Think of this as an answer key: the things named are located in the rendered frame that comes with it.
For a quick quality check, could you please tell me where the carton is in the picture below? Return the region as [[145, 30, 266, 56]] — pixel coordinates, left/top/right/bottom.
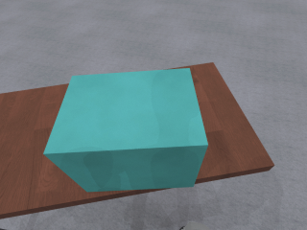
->
[[43, 68, 208, 193]]

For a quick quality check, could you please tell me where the table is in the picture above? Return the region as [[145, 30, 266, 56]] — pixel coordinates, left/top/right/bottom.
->
[[0, 62, 274, 230]]

